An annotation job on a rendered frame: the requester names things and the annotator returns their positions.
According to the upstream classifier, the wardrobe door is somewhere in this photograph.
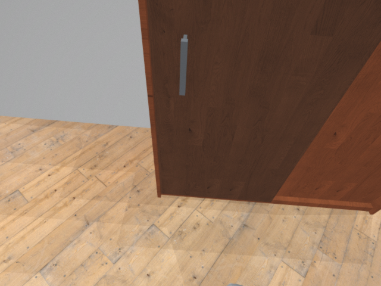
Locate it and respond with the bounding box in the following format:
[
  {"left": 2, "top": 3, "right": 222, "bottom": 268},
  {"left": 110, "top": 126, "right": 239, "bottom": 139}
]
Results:
[
  {"left": 276, "top": 41, "right": 381, "bottom": 203},
  {"left": 146, "top": 0, "right": 381, "bottom": 203}
]

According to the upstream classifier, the handle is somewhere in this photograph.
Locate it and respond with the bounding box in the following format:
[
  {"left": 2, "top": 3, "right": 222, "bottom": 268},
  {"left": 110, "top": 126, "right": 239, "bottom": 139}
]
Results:
[{"left": 179, "top": 35, "right": 188, "bottom": 96}]

